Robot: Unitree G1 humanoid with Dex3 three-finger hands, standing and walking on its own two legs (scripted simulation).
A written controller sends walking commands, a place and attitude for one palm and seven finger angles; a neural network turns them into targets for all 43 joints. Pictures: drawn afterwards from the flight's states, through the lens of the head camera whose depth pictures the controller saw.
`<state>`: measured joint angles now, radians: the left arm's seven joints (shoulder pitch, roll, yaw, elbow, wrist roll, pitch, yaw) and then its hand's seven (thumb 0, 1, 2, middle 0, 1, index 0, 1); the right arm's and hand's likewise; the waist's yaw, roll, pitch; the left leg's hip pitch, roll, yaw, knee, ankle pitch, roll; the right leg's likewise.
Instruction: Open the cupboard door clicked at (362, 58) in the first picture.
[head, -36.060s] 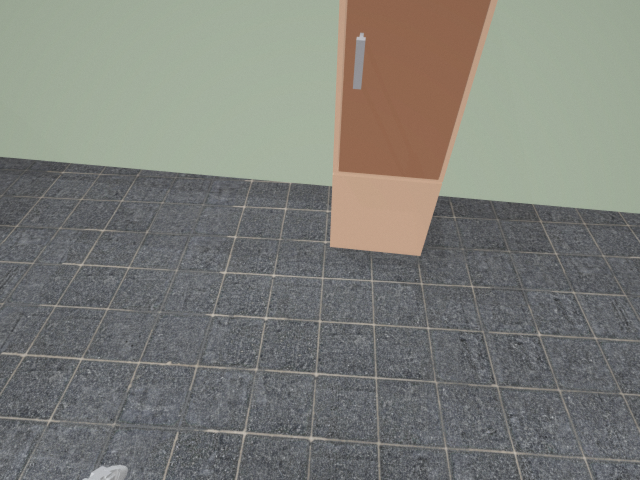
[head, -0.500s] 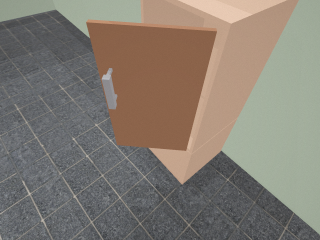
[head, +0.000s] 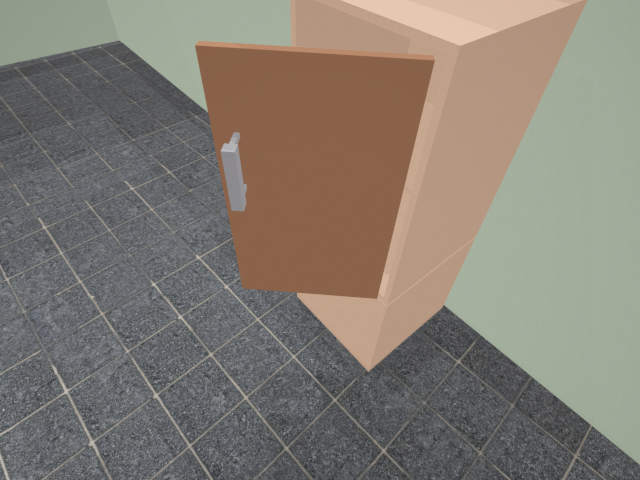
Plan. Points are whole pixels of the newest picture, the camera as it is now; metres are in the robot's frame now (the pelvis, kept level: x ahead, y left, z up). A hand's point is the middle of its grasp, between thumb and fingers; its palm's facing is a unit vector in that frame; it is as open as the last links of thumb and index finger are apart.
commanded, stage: look again from close up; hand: left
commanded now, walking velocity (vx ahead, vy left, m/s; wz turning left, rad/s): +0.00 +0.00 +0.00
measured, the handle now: (237, 172) +0.59 +0.19 +0.06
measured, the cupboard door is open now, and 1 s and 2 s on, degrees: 46 46 46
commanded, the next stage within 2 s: shuffle to correct the standing spot in 0.08 s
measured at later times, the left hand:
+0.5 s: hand out of the picture -0.07 +0.18 -0.18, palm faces +0.06 -0.99 -0.14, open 7.4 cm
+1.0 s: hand out of the picture +0.09 +0.18 -0.17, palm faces +0.00 -0.98 -0.22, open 7.3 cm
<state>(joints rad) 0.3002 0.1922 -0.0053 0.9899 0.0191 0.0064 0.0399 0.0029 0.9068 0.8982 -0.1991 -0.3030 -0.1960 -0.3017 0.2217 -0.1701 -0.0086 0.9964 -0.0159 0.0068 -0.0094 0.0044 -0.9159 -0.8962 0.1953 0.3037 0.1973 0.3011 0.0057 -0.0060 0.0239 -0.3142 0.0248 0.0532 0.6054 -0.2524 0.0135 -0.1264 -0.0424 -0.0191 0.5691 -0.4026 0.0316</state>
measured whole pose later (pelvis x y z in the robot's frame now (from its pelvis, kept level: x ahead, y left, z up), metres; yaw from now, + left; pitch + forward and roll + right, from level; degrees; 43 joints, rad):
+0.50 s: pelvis +0.01 +0.01 +0.00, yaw +0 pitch -1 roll -1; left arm 0.46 0.17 0.01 1.08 0.02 0.00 0.01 0.00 0.91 0.90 -0.20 -0.30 -0.20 -0.30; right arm 0.34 -0.17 -0.01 1.07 -0.02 0.00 0.00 0.01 -0.91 -0.90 0.19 0.30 0.20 0.30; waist 0.02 -0.04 0.00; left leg -0.34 0.01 0.05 0.64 -0.27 0.03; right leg -0.15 -0.05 -0.01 0.59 -0.42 0.03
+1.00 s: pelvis +0.03 +0.00 +0.00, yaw -2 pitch -1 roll +1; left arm 0.24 0.17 0.02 0.99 0.02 0.01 0.04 0.01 0.92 0.90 -0.20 -0.30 -0.20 -0.30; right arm 0.26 -0.15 -0.02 1.07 -0.01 0.01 -0.03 0.02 -0.92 -0.90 0.20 0.30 0.20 0.30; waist 0.00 -0.02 0.05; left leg -0.26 0.01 0.09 0.56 -0.28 0.01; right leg -0.26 -0.03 -0.08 0.59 -0.32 -0.02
